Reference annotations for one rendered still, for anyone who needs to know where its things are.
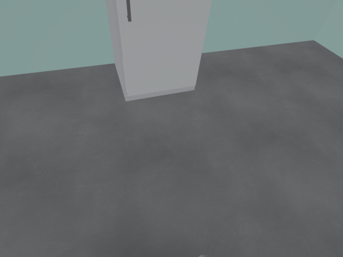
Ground fridge door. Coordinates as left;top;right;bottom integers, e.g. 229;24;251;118
116;0;212;96

